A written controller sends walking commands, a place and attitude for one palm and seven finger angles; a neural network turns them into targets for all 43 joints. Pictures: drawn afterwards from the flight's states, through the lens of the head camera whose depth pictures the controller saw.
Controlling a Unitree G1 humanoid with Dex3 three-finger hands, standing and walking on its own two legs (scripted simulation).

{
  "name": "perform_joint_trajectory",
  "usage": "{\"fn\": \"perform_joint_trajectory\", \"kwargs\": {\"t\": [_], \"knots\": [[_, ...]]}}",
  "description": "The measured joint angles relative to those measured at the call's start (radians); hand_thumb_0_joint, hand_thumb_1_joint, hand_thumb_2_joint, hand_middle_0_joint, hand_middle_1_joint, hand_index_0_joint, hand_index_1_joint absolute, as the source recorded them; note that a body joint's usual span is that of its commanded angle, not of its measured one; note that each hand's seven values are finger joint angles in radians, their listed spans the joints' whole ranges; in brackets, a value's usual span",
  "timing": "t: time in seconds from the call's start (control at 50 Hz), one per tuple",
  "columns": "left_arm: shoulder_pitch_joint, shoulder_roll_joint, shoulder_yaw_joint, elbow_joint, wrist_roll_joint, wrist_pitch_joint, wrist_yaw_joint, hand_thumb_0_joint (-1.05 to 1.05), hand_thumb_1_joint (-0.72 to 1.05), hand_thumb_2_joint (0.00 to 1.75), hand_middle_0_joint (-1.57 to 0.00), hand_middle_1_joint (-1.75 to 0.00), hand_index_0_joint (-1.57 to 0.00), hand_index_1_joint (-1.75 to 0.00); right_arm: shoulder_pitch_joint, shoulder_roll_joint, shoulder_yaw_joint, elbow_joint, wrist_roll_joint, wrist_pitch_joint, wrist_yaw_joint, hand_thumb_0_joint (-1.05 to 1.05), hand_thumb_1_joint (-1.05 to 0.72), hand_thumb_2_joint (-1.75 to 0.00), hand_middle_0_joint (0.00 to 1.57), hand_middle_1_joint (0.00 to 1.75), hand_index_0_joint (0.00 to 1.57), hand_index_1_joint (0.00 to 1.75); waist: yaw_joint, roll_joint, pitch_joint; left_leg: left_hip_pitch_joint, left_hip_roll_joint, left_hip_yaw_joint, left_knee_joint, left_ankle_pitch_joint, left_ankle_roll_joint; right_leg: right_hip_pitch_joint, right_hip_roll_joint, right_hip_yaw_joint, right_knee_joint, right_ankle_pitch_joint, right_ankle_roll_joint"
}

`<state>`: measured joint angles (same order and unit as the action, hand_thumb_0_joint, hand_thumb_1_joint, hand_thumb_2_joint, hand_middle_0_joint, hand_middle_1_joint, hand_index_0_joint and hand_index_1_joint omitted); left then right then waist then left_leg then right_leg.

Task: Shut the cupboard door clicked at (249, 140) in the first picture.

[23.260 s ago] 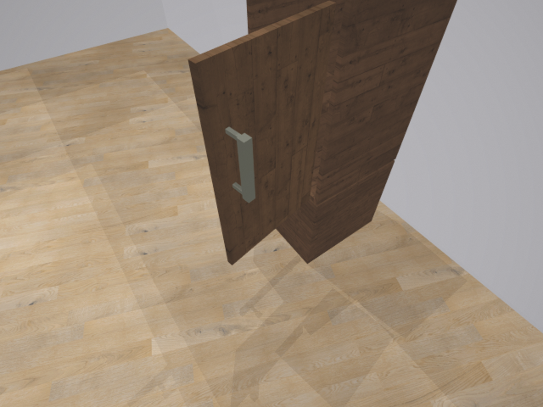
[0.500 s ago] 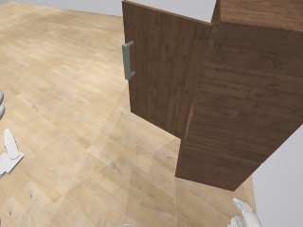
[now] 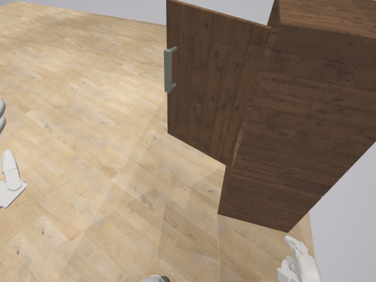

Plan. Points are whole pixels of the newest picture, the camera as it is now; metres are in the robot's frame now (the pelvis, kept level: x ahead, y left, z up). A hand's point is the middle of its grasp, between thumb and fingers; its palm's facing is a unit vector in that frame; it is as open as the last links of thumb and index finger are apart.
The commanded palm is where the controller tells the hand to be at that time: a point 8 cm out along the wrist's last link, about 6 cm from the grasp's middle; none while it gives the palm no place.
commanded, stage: step back with the hand held close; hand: left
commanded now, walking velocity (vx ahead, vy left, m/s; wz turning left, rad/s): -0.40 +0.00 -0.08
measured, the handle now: (171, 70) +0.81 +0.10 +0.04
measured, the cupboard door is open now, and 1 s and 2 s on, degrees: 70 70 70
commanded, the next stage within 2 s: stop stepping back and stand still in 0.06 s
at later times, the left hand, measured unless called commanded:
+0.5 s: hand out of the picture +0.13 +0.29 +0.18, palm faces +0.37 -0.82 -0.43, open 7.4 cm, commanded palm +0.07 +0.33 +0.19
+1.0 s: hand out of the picture +0.12 +0.29 +0.15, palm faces +0.26 -0.82 -0.50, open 7.4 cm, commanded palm none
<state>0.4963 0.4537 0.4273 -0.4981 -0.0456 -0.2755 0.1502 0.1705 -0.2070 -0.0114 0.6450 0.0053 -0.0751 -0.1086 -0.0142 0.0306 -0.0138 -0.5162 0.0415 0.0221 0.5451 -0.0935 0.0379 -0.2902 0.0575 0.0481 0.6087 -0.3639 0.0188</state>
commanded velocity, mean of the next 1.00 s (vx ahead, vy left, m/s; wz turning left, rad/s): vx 0.03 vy -0.05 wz -0.01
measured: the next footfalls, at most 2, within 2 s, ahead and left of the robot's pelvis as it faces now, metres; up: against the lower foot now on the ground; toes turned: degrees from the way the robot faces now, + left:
left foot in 0.26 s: +0.09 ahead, +0.11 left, +0.00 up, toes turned -1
right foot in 0.50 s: -0.09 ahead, -0.03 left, +0.00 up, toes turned -7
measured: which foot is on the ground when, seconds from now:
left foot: down 0.00-0.14, up 0.16-0.24, down 0.26-0.52, up 0.54-0.62, down 0.64-1.00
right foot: down 0.00-0.28, up 0.30-0.48, down 0.50-1.00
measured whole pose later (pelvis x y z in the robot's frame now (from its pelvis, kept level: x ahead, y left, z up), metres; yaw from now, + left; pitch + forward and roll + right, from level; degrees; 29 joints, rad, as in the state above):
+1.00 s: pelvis -0.10 +0.06 +0.01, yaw -5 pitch +0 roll -1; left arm 0.53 0.42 0.34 -0.38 -0.01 -0.16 0.12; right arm 0.24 -0.22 0.01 0.67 0.00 -0.09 -0.03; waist -0.01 0.03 -0.03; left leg -0.40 0.01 0.03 0.57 -0.13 0.01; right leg -0.21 0.07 -0.05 0.49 -0.29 -0.07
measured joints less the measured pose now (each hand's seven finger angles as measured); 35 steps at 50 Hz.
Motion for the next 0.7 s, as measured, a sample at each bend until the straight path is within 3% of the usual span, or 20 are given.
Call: {"fn": "perform_joint_trajectory", "kwargs": {"t": [0.1, 0.16, 0.2, 0.24, 0.26, 0.3, 0.36, 0.4, 0.46, 0.5, 0.52, 0.54, 0.6, 0.64, 0.7], "knots": [[-0.014, 0.026, 0.047, 0.023, -0.025, 0.013, -0.013, 0.01, 0.89, 0.90, -0.22, -0.31, -0.21, -0.30, -0.013, 0.029, 0.001, -0.039, -0.004, -0.007, 0.023, 0.01, -0.90, -0.90, 0.20, 0.30, 0.20, 0.30, -0.013, -0.007, 0.001, -0.026, 0.015, 0.020, -0.077, 0.037, -0.006, 0.009, 0.017, -0.038, -0.015, -0.089, -0.050], [0.033, 0.016, 0.030, -0.036, -0.024, 0.018, -0.009, 0.01, 0.89, 0.90, -0.21, -0.31, -0.21, -0.30, -0.017, 0.027, 0.003, -0.037, -0.003, -0.011, 0.040, 0.01, -0.90, -0.90, 0.20, 0.30, 0.20, 0.30, 0.010, -0.028, 0.018, -0.057, 0.004, 0.033, 0.014, -0.117, -0.051, -0.005, -0.008, -0.028, -0.048, 0.100, -0.036], [0.066, 0.002, -0.004, -0.072, -0.009, 0.028, -0.005, 0.01, 0.89, 0.90, -0.22, -0.31, -0.21, -0.30, 0.005, 0.021, 0.006, -0.016, -0.008, 0.003, 0.045, 0.01, -0.90, -0.90, 0.20, 0.30, 0.20, 0.30, 0.033, -0.056, -0.001, -0.059, -0.025, 0.019, 0.190, -0.226, -0.066, -0.013, -0.032, 0.001, -0.036, 0.104, -0.007], [0.078, -0.017, -0.027, -0.085, 0.003, 0.036, 0.000, 0.01, 0.89, 0.90, -0.22, -0.31, -0.21, -0.30, 0.038, 0.012, 0.013, -0.005, -0.012, 0.017, 0.038, 0.01, -0.90, -0.90, 0.20, 0.30, 0.20, 0.30, 0.045, -0.076, -0.030, 0.011, -0.036, 0.007, 0.202, -0.255, -0.060, -0.025, -0.050, 0.020, -0.028, 0.087, 0.013], [0.065, -0.024, -0.033, -0.083, 0.007, 0.041, 0.003, 0.01, 0.89, 0.90, -0.22, -0.31, -0.21, -0.30, 0.055, 0.001, 0.015, -0.010, -0.010, 0.017, 0.030, 0.01, -0.90, -0.90, 0.20, 0.30, 0.20, 0.30, 0.043, -0.067, -0.041, 0.058, -0.029, -0.010, 0.128, -0.249, -0.050, -0.041, -0.052, 0.013, -0.012, 0.076, 0.015], [-0.006, -0.027, -0.027, -0.045, 0.011, 0.044, 0.010, 0.01, 0.89, 0.90, -0.22, -0.31, -0.21, -0.30, 0.055, -0.007, 0.008, -0.002, -0.005, 0.004, 0.011, 0.01, -0.90, -0.90, 0.20, 0.30, 0.20, 0.30, 0.027, -0.058, -0.014, 0.051, -0.037, -0.017, 0.086, -0.076, -0.016, -0.066, -0.051, 0.005, 0.039, 0.020, 0.008], [-0.045, -0.028, 0.017, 0.023, 0.004, 0.067, 0.013, 0.01, 0.89, 0.90, -0.22, -0.31, -0.21, -0.30, 0.050, 0.017, 0.011, 0.011, 0.000, -0.010, 0.013, 0.01, -0.90, -0.90, 0.20, 0.30, 0.20, 0.30, 0.009, -0.053, 0.016, 0.071, -0.031, -0.008, 0.048, -0.044, 0.012, -0.072, -0.013, 0.001, 0.138, -0.064, -0.002], [-0.021, -0.034, 0.030, 0.026, -0.003, 0.096, 0.013, 0.01, 0.89, 0.90, -0.22, -0.31, -0.21, -0.30, 0.067, 0.035, 0.020, 0.003, -0.001, -0.017, 0.028, 0.01, -0.90, -0.90, 0.20, 0.30, 0.20, 0.30, -0.005, -0.045, 0.010, 0.094, -0.019, -0.002, -0.016, -0.031, 0.008, -0.043, 0.013, -0.031, 0.142, -0.086, -0.011], [0.046, -0.040, 0.015, -0.017, -0.007, 0.121, 0.013, 0.01, 0.89, 0.90, -0.21, -0.31, -0.21, -0.30, 0.100, 0.054, 0.036, -0.017, -0.004, -0.021, 0.047, 0.01, -0.90, -0.90, 0.20, 0.30, 0.20, 0.30, -0.017, -0.047, -0.015, 0.112, -0.013, 0.017, -0.094, -0.052, -0.014, 0.062, 0.030, -0.089, -0.012, -0.087, -0.033], [0.091, -0.020, 0.012, -0.064, -0.007, 0.126, 0.012, 0.02, 0.89, 0.90, -0.21, -0.31, -0.21, -0.30, 0.110, 0.058, 0.046, -0.039, -0.010, -0.018, 0.054, 0.01, -0.90, -0.90, 0.20, 0.30, 0.20, 0.30, -0.015, -0.077, -0.033, 0.085, -0.034, 0.050, -0.089, -0.097, -0.038, 0.131, 0.010, -0.084, -0.150, -0.063, -0.072], [0.096, -0.019, 0.006, -0.077, -0.007, 0.122, 0.009, 0.02, 0.89, 0.90, -0.21, -0.31, -0.21, -0.30, 0.101, 0.050, 0.046, -0.039, -0.015, -0.015, 0.055, 0.01, -0.90, -0.90, 0.20, 0.30, 0.20, 0.30, -0.008, -0.068, -0.026, 0.064, -0.030, 0.057, -0.056, -0.123, -0.048, 0.126, 0.010, -0.078, -0.174, 0.024, -0.086], [0.093, -0.018, -0.006, -0.083, -0.009, 0.119, 0.006, 0.02, 0.89, 0.90, -0.21, -0.31, -0.21, -0.30, 0.090, 0.039, 0.043, -0.029, -0.018, -0.011, 0.054, 0.01, -0.90, -0.90, 0.20, 0.30, 0.21, 0.30, -0.005, -0.053, -0.014, 0.049, -0.026, 0.050, -0.011, -0.145, -0.055, 0.119, 0.016, -0.078, -0.162, 0.076, -0.088], [0.081, -0.009, -0.028, -0.062, -0.011, 0.116, 0.009, 0.01, 0.89, 0.90, -0.22, -0.31, -0.21, -0.30, 0.092, 0.017, 0.031, 0.015, -0.011, 0.016, 0.047, 0.01, -0.90, -0.90, 0.20, 0.30, 0.21, 0.30, 0.000, -0.035, -0.028, 0.062, -0.031, 0.007, 0.110, -0.197, -0.057, 0.112, 0.018, -0.067, -0.107, 0.055, -0.080], [0.066, -0.015, -0.030, -0.030, -0.008, 0.116, 0.017, 0.01, 0.89, 0.90, -0.22, -0.31, -0.21, -0.30, 0.110, 0.000, 0.025, 0.029, -0.006, 0.028, 0.037, 0.01, -0.90, -0.90, 0.20, 0.30, 0.21, 0.30, -0.009, -0.027, -0.054, 0.116, -0.023, -0.009, 0.088, -0.207, -0.043, 0.106, 0.015, -0.068, -0.075, 0.025, -0.066], [0.023, -0.030, -0.017, 0.028, -0.006, 0.119, 0.025, 0.01, 0.89, 0.90, -0.22, -0.31, -0.21, -0.30, 0.112, -0.013, 0.017, 0.049, 0.000, 0.028, 0.018, 0.01, -0.90, -0.90, 0.20, 0.30, 0.20, 0.30, -0.023, -0.039, -0.050, 0.140, -0.040, 0.012, 0.059, -0.099, -0.006, 0.103, -0.012, -0.066, -0.023, -0.012, -0.047]]}}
